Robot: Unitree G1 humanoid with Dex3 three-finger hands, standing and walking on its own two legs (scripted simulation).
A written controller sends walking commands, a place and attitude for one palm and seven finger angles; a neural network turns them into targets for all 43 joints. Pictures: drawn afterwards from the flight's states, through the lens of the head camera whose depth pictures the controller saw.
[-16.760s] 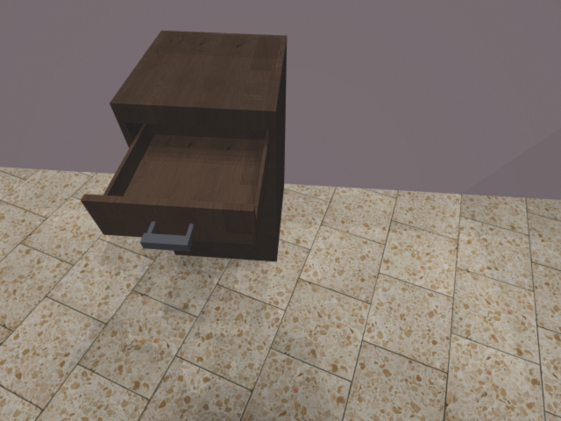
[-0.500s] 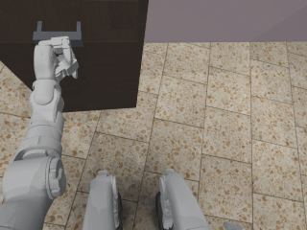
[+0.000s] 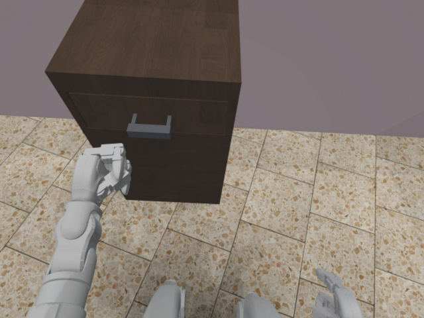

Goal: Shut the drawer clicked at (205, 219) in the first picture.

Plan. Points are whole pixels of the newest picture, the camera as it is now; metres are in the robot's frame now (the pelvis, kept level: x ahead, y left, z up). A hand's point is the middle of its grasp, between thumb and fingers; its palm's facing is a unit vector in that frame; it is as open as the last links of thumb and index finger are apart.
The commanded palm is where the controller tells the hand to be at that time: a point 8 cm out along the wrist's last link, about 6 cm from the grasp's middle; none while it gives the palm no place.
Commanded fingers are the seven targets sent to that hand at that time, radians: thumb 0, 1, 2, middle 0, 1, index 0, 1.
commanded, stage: draw the hand back to the body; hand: left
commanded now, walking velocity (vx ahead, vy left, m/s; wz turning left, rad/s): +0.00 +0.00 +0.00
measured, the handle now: (151, 124) +0.57 +0.17 -0.07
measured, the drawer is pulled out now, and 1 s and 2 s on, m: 0.00 0.00 0.00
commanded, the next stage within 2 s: step back with the hand held close in 0.94 s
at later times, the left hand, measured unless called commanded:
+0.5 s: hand (46, 199) +0.26 +0.21 +0.17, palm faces +0.26 -0.91 -0.32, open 3.2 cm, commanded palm +0.21 +0.26 +0.20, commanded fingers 0.00 0.90 0.90 -1.40 -1.60 -1.40 -1.60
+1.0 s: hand out of the picture +0.21 +0.23 +0.24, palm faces +0.41 -0.83 -0.38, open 3.2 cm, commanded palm +0.16 +0.27 +0.26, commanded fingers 0.00 0.90 0.90 -1.40 -1.60 -1.40 -1.60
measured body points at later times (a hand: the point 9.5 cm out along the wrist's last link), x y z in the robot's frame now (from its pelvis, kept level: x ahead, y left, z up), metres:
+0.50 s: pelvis +0.02 +0.00 +0.08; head +0.02 -0.02 +0.53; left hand +0.24 +0.26 +0.19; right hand +0.21 -0.22 +0.00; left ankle +0.03 +0.11 -0.65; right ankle -0.02 -0.12 -0.65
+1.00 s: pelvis +0.03 -0.01 +0.09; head +0.01 -0.04 +0.53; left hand +0.18 +0.27 +0.26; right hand +0.22 -0.23 +0.01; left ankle +0.03 +0.11 -0.65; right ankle -0.02 -0.12 -0.65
